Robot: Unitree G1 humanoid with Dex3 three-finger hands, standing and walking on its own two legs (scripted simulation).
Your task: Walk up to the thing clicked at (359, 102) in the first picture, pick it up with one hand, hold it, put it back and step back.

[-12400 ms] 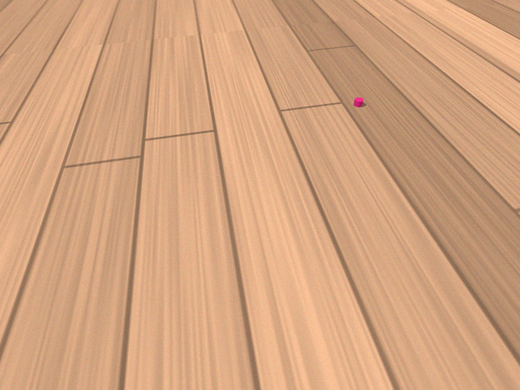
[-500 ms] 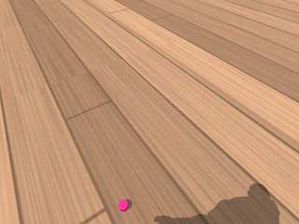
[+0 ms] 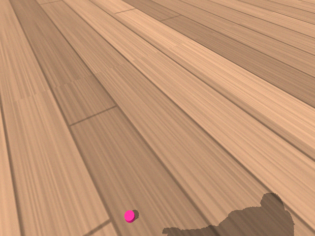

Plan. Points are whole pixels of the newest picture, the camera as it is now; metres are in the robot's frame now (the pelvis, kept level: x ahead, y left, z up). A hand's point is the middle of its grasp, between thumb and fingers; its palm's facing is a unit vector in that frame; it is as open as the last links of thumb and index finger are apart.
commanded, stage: stand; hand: left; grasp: from above
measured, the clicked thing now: (129, 216) +0.41 +0.21 -0.76
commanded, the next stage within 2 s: rise first in 0.60 s
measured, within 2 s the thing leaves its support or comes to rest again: neither
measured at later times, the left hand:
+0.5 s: hand out of the picture +0.07 +0.25 -0.16, palm faces -0.03 -0.94 -0.34, open 7.4 cm
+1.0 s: hand out of the picture +0.15 +0.25 -0.18, palm faces -0.05 -0.94 -0.35, open 9.9 cm
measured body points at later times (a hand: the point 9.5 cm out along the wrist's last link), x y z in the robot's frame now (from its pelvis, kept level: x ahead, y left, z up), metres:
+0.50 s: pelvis +0.00 +0.00 +0.00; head +0.01 +0.00 +0.45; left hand +0.07 +0.30 -0.14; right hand +0.07 -0.30 -0.13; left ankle -0.01 +0.11 -0.75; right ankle -0.01 -0.13 -0.75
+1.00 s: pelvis -0.02 +0.00 -0.03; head +0.05 +0.01 +0.42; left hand +0.15 +0.30 -0.15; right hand +0.08 -0.27 -0.14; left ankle -0.01 +0.11 -0.75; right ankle -0.01 -0.13 -0.75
